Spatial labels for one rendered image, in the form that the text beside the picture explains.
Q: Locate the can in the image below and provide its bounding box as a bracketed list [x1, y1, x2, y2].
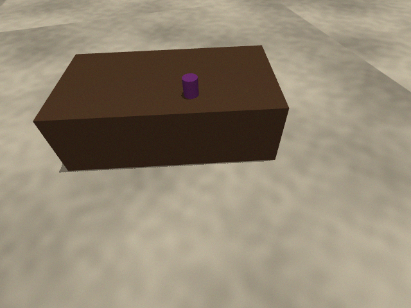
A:
[182, 73, 199, 99]

